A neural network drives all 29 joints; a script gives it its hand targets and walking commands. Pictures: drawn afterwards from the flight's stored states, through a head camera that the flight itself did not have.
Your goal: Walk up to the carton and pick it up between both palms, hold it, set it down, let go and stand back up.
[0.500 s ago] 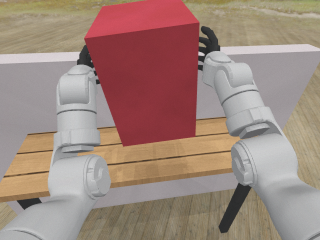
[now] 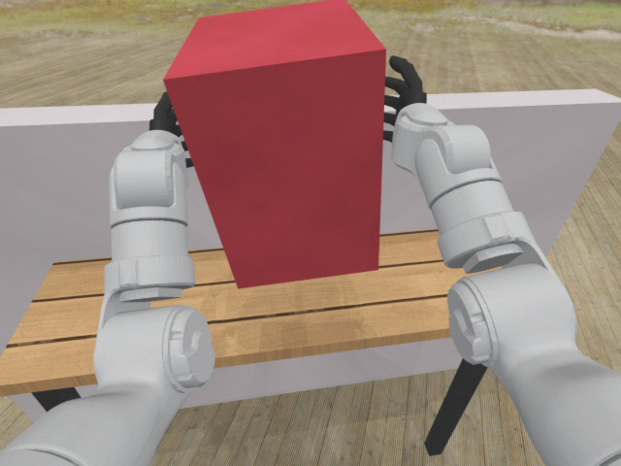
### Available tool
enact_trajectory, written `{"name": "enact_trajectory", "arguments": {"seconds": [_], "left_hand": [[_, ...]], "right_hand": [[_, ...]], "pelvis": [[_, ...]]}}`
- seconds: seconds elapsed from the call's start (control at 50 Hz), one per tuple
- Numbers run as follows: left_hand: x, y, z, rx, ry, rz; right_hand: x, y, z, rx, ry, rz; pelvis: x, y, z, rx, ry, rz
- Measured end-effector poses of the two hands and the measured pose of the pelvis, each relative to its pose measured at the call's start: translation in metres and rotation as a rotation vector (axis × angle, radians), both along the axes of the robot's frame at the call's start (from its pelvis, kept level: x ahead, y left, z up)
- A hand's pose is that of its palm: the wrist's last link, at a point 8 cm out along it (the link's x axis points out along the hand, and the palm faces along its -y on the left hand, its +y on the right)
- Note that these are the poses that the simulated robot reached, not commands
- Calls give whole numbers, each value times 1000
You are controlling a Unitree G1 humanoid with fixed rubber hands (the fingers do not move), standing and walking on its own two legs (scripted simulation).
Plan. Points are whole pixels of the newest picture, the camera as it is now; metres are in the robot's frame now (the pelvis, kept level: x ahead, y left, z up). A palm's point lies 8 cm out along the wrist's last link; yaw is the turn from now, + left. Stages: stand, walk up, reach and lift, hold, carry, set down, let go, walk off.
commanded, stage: hold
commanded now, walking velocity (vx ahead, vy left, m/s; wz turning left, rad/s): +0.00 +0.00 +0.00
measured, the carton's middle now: (290, 145) +0.42 +0.00 +0.27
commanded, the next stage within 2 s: none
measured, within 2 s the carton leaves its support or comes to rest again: neither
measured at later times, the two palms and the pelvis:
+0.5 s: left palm (165, 148) +0.37 +0.14 +0.29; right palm (407, 120) +0.37 -0.14 +0.32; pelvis +0.00 +0.00 +0.00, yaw +1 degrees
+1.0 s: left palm (165, 149) +0.38 +0.14 +0.29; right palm (407, 119) +0.37 -0.14 +0.32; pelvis +0.00 +0.00 +0.00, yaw +1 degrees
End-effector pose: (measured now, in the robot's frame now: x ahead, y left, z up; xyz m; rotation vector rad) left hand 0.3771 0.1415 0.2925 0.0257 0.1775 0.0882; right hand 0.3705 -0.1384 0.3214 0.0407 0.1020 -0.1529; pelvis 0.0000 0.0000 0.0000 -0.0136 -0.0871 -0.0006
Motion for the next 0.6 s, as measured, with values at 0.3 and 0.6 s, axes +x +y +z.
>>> {"name": "enact_trajectory", "arguments": {"seconds": [0.3, 0.6], "left_hand": [[-3, 3, -1, -17, -6, 10], [-2, 2, 1, -7, -3, 5]], "right_hand": [[-1, 3, 2, -15, -4, 10], [-1, 2, 2, -6, 0, 5]], "pelvis": [[2, -4, 0, -1, -9, 10], [0, -2, 0, 0, 2, 8]]}}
